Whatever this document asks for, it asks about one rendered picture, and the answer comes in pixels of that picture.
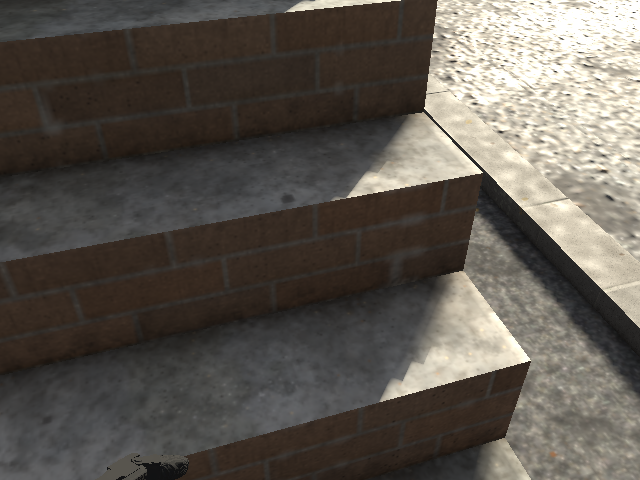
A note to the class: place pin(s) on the left robot hand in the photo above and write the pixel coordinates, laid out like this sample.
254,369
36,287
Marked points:
153,467

